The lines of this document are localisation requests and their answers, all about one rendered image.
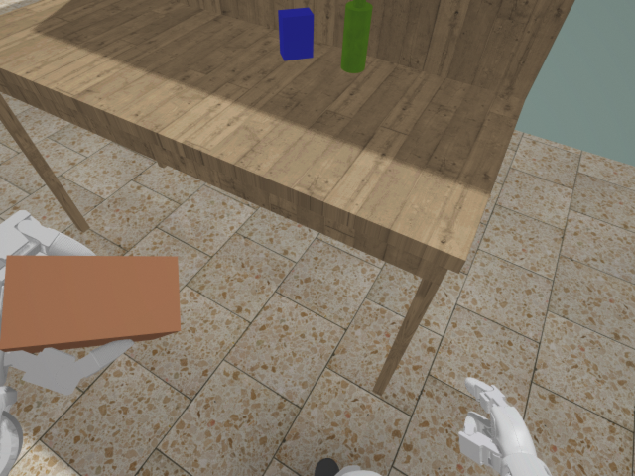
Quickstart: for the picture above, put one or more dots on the table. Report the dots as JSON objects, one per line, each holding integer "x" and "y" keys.
{"x": 397, "y": 161}

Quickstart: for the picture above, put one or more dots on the left robot forearm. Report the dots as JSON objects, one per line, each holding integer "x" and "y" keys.
{"x": 11, "y": 433}

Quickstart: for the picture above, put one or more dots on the right robot forearm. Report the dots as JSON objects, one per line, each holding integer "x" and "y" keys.
{"x": 523, "y": 464}

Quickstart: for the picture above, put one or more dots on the sponge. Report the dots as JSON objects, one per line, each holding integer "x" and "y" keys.
{"x": 68, "y": 302}

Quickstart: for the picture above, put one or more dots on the robot right hand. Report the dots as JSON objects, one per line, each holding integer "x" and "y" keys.
{"x": 488, "y": 441}

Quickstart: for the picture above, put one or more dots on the robot left hand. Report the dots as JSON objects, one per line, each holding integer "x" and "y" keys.
{"x": 23, "y": 235}

